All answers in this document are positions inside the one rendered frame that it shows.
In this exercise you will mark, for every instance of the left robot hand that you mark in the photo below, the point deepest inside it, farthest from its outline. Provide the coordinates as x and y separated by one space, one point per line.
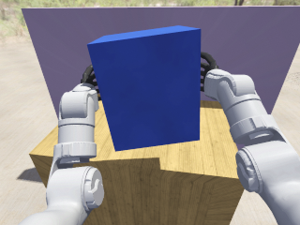
87 77

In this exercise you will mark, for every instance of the right robot hand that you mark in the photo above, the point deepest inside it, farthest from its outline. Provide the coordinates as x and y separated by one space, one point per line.
212 65

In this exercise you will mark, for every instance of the robot right forearm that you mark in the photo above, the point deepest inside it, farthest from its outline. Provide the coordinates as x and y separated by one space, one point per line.
250 123

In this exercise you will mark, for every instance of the carton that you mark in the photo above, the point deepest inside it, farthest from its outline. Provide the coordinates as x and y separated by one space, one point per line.
149 82

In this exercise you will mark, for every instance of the robot left forearm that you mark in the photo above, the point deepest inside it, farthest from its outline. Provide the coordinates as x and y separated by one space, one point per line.
76 128

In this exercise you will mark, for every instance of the robot left upper arm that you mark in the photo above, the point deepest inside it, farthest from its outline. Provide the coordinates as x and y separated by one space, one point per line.
72 194

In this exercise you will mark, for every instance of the robot right upper arm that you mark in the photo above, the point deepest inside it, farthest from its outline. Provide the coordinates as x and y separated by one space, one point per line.
272 170

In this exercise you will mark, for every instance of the pedestal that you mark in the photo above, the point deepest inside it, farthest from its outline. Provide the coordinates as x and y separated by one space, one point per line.
185 183

